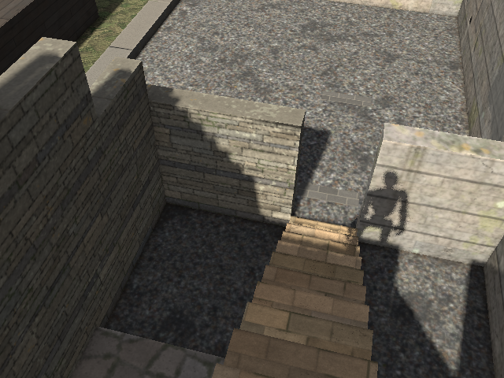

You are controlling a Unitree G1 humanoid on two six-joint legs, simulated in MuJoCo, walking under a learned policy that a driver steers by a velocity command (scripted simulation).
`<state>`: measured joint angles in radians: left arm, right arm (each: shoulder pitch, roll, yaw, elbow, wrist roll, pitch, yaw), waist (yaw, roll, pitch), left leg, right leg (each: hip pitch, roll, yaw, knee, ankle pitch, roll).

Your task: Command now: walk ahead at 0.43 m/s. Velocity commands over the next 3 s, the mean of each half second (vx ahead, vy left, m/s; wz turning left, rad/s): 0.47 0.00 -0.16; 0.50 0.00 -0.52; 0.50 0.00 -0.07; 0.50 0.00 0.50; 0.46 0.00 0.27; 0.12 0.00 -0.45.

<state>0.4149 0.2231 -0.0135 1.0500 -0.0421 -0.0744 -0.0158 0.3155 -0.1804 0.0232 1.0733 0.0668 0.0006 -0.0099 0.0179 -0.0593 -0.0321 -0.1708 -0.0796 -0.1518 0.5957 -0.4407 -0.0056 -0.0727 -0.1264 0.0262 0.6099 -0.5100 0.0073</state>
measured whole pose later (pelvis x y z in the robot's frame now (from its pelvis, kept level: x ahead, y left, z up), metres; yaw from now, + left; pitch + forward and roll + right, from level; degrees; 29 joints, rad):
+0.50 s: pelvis +0.19 +0.03 -0.21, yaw -3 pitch -1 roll +3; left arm 0.27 0.27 0.05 0.93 -0.05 0.06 0.07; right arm 0.50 -0.14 0.05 1.21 -0.04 -0.12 0.06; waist -0.03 -0.09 -0.03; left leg -0.28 0.01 0.10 0.80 -0.51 0.00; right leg -0.75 0.04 0.20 1.56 -0.38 -0.01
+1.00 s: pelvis +0.39 -0.09 -0.38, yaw -21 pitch +1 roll +2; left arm 0.53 0.13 -0.02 1.08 0.02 -0.02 0.00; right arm 0.07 -0.24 -0.03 0.80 0.02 -0.02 -0.04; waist 0.04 0.03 -0.01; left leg -0.86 0.01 -0.12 1.49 -0.29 -0.05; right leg -0.32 0.13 0.11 0.75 -0.44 -0.10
